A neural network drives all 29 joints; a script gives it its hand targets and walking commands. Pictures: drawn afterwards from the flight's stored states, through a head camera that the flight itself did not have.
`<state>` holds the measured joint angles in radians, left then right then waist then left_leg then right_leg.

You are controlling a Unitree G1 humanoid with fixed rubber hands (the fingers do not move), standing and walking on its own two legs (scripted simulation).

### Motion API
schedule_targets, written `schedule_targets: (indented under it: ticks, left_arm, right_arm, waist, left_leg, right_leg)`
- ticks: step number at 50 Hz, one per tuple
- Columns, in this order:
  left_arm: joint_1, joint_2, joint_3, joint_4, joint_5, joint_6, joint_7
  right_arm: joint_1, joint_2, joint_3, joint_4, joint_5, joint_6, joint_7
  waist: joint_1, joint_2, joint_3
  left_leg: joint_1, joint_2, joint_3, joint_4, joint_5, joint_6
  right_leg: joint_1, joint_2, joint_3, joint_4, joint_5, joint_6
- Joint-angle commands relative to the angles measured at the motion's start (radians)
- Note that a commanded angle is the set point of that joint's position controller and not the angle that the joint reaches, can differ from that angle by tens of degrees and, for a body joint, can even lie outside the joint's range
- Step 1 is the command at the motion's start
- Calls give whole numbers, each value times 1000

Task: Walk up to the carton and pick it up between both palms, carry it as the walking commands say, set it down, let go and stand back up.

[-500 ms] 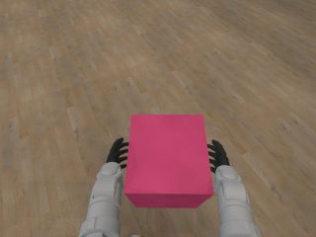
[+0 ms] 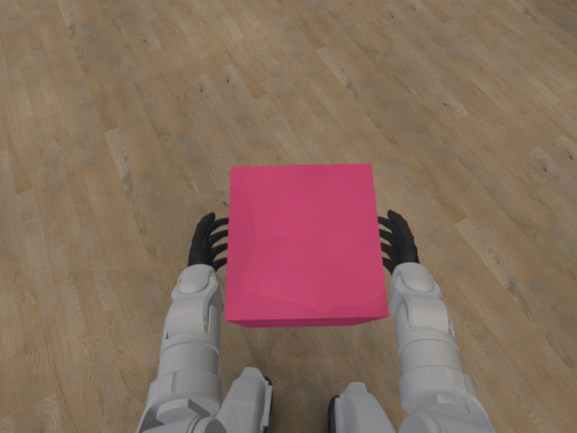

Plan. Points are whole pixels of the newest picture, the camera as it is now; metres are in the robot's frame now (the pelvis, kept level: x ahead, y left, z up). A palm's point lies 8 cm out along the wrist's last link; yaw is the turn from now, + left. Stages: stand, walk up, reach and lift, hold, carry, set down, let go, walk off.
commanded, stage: set down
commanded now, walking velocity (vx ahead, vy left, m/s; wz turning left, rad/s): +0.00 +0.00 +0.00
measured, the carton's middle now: (301, 257) +0.39 +0.03 -0.12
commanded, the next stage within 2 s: none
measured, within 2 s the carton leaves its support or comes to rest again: neither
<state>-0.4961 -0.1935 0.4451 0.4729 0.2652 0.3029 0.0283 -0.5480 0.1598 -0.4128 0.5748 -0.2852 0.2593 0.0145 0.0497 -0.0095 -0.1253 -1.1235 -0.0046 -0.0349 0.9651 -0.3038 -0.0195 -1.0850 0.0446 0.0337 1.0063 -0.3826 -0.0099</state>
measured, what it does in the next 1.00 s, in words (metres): lowers itself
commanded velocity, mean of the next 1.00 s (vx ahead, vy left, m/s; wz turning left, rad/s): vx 0.00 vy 0.00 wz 0.00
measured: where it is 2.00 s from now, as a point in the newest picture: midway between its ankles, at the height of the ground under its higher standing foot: outside the picture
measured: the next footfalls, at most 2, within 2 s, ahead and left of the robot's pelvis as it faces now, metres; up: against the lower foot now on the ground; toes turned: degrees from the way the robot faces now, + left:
none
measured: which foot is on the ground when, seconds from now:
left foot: down 0.00-1.00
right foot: down 0.00-1.00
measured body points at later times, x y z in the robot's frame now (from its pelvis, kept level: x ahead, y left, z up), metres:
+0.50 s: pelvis -0.01 +0.00 -0.07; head +0.20 +0.00 +0.33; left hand +0.39 +0.17 -0.15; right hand +0.42 -0.12 -0.15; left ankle +0.07 +0.13 -0.66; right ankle +0.04 -0.11 -0.66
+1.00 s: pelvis -0.03 +0.00 -0.14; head +0.22 -0.01 +0.24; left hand +0.41 +0.18 -0.23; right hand +0.44 -0.12 -0.24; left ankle +0.07 +0.14 -0.66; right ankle +0.04 -0.11 -0.66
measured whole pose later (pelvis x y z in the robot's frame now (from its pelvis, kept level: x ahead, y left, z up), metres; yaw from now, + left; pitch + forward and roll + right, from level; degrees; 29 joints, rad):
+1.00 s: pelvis -0.03 +0.00 -0.14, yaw -3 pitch +42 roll +1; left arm -0.81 -0.06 0.50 0.65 0.16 0.26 0.07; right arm -0.91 0.03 -0.34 0.80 -0.20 0.24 -0.09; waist 0.07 -0.03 -0.17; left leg -1.79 -0.06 -0.09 1.53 -0.47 -0.07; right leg -1.77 0.10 0.06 1.57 -0.53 0.01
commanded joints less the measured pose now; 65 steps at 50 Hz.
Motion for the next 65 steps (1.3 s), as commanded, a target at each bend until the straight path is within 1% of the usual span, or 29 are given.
schedule_targets:
  ticks: [1,10,14,17,19,20,22,24,26,27,28,30,32,35,39,42,43,44,47,49,51,52,53,54,55,60,62,63,65]
  left_arm:
    - [-550,-940,-603,45,-139,-39,-211]
    - [-597,-904,-587,88,-147,-47,-201]
    - [-693,-914,-569,114,-141,-31,-199]
    - [-680,-894,-581,99,-159,-48,-193]
    - [-728,-884,-553,128,-150,-52,-177]
    - [-710,-914,-544,140,-140,-51,-178]
    - [-664,-926,-573,128,-167,-59,-162]
    - [-691,-879,-579,111,-160,-65,-160]
    - [-737,-879,-592,89,-182,-72,-153]
    - [-737,-838,-559,127,-150,-70,-147]
    - [-758,-883,-585,127,-172,-71,-146]
    - [-806,-908,-581,107,-195,-75,-147]
    - [-784,-862,-583,94,-197,-72,-144]
    - [-796,-870,-570,124,-183,-70,-145]
    - [-874,-818,-526,128,-183,-77,-149]
    - [-905,-790,-494,141,-176,-75,-148]
    - [-955,-762,-506,103,-205,-79,-151]
    - [-900,-792,-494,153,-181,-65,-150]
    - [-988,-797,-518,113,-226,-66,-157]
    - [-987,-780,-490,153,-197,-64,-149]
    - [-944,-803,-467,148,-195,-65,-146]
    - [-1036,-750,-447,169,-169,-66,-151]
    - [-1014,-773,-459,189,-183,-55,-150]
    - [-1039,-745,-442,145,-186,-58,-148]
    - [-1030,-834,-470,150,-198,-54,-150]
    - [-1062,-721,-439,148,-195,-45,-140]
    - [-1060,-758,-432,197,-184,-30,-141]
    - [-1141,-748,-457,107,-200,-46,-138]
    - [-1187,-741,-459,138,-207,-42,-146]
  right_arm:
    - [-558,900,599,49,115,-28,201]
    - [-652,916,673,27,178,-41,167]
    - [-664,877,586,106,121,-37,152]
    - [-696,882,631,85,165,-51,146]
    - [-682,838,553,169,130,-46,143]
    - [-699,885,600,116,153,-56,139]
    - [-736,861,614,66,143,-71,134]
    - [-723,870,639,99,180,-66,128]
    - [-762,871,654,51,192,-72,115]
    - [-786,846,629,108,193,-70,122]
    - [-777,832,638,96,179,-76,111]
    - [-757,834,603,146,158,-74,108]
    - [-772,863,637,143,181,-65,97]
    - [-882,845,637,89,199,-77,84]
    - [-861,875,589,155,167,-66,67]
    - [-913,849,580,181,175,-60,62]
    - [-891,848,573,198,174,-54,63]
    - [-878,838,558,211,177,-55,58]
    - [-974,799,563,160,168,-66,49]
    - [-998,785,540,153,180,-76,55]
    - [-1023,781,558,156,177,-68,53]
    - [-1025,798,529,207,185,-69,61]
    - [-1045,780,543,181,182,-69,59]
    - [-1002,767,506,255,153,-50,56]
    - [-1009,771,508,207,149,-58,56]
    - [-1119,780,562,174,208,-45,73]
    - [-1126,718,512,172,172,-49,65]
    - [-1099,757,525,204,186,-43,70]
    - [-1103,745,501,255,182,-46,76]
  waist:
    - [-7,-44,-715]
    - [57,-25,-842]
    - [-3,-9,-788]
    - [32,-14,-828]
    - [1,-19,-794]
    - [52,-5,-846]
    - [-8,-22,-927]
    - [50,-15,-925]
    - [42,-14,-952]
    - [93,6,-891]
    - [33,4,-892]
    - [18,-8,-906]
    - [40,-70,-963]
    - [62,-15,-998]
    - [41,-75,-999]
    - [98,-40,-941]
    - [39,-90,-960]
    - [77,-43,-932]
    - [29,-75,-967]
    - [43,-15,-934]
    - [66,-62,-1002]
    - [118,-9,-978]
    - [56,-38,-1008]
    - [66,-75,-971]
    - [36,-5,-1047]
    - [109,-95,-1053]
    - [54,-57,-1004]
    - [94,-43,-1014]
    - [70,-39,-1009]
  left_leg:
    - [431,-134,-8,1,259,21]
    - [255,-156,19,118,256,10]
    - [202,-150,18,136,145,-13]
    - [176,-149,32,191,214,-10]
    - [128,-147,23,205,170,-17]
    - [153,-158,36,208,212,-19]
    - [205,-155,10,232,251,-16]
    - [140,-155,34,271,238,-23]
    - [131,-158,37,277,269,-24]
    - [73,-161,37,282,204,-25]
    - [97,-159,31,280,235,-32]
    - [49,-167,44,299,184,-43]
    - [58,-161,48,329,212,-31]
    - [21,-167,58,377,165,-31]
    - [-90,-172,84,426,158,-35]
    - [-151,-170,104,432,116,-36]
    - [-132,-168,83,446,114,-29]
    - [-111,-170,84,418,120,-37]
    - [-141,-169,87,475,117,-38]
    - [-97,-168,70,473,154,-35]
    - [-162,-177,95,511,158,-45]
    - [-211,-176,122,516,125,-48]
    - [-210,-170,96,532,104,-34]
    - [-228,-168,107,537,97,-45]
    - [-169,-172,112,539,144,-56]
    - [-220,-167,107,579,110,-37]
    - [-219,-161,88,582,72,-35]
    - [-217,-170,112,588,146,-55]
    - [-256,-163,110,613,123,-51]
  right_leg:
    - [198,119,18,-47,234,7]
    - [165,118,12,66,262,21]
    - [66,139,-3,90,132,4]
    - [54,125,23,116,196,13]
    - [-50,133,-8,154,127,4]
    - [3,136,0,138,175,4]
    - [-17,147,-23,193,186,15]
    - [-20,146,2,212,209,11]
    - [-6,141,-17,239,240,26]
    - [-90,144,-11,247,158,20]
    - [-104,146,-20,239,191,22]
    - [-75,149,-8,239,155,9]
    - [-35,147,-21,272,188,23]
    - [-62,151,-9,305,125,16]
    - [-66,154,-10,338,168,27]
    - [-99,150,-4,355,127,29]
    - [-114,156,-21,381,130,36]
    - [-134,159,-25,373,106,32]
    - [-150,154,-29,403,112,33]
    - [-246,155,-38,424,120,33]
    - [-191,169,-46,463,137,36]
    - [-206,163,-26,457,125,24]
    - [-226,161,-46,487,114,36]
    - [-254,163,-50,487,99,35]
    - [-215,167,-43,471,131,18]
    - [-280,163,-67,544,89,36]
    - [-354,161,-74,559,45,32]
    - [-345,165,-62,545,111,25]
    - [-364,165,-63,566,100,20]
